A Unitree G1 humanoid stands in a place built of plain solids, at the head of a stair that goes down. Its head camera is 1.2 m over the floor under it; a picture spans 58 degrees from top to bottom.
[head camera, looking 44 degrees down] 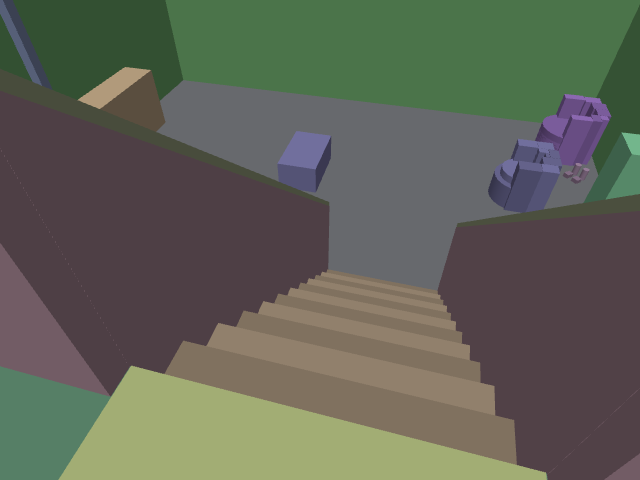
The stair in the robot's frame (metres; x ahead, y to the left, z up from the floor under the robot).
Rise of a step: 0.21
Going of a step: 0.24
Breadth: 1.20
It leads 15 degrees to the right of straight ahead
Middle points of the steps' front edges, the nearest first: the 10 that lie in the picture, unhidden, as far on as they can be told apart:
0.54 0.00 0.00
0.76 -0.06 -0.21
0.99 -0.12 -0.42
1.22 -0.18 -0.64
1.45 -0.24 -0.85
1.68 -0.30 -1.06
1.91 -0.36 -1.28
2.14 -0.42 -1.49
2.37 -0.48 -1.70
2.59 -0.54 -1.92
